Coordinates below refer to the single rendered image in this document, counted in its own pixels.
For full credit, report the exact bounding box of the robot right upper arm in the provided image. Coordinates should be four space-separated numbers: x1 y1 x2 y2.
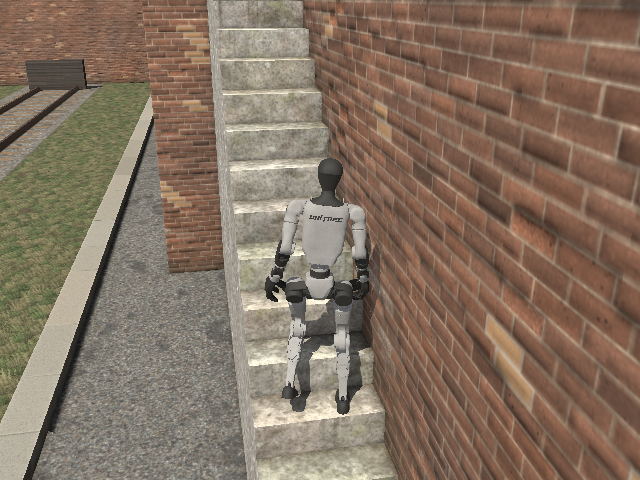
347 203 367 260

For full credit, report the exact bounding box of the robot right shin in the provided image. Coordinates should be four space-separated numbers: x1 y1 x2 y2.
336 334 350 401

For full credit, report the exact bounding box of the right robot forearm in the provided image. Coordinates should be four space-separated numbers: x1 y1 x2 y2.
355 245 369 283

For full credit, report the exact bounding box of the robot right hand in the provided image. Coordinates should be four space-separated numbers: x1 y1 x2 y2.
349 277 369 300

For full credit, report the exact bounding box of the humanoid robot torso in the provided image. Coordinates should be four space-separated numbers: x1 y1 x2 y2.
301 195 349 300

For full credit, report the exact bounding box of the left robot forearm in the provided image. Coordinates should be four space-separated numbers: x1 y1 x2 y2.
269 240 290 283

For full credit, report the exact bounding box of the robot left upper arm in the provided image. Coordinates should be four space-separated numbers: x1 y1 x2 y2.
279 199 307 255

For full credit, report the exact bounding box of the robot left hand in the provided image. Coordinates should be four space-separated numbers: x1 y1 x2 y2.
264 276 286 302

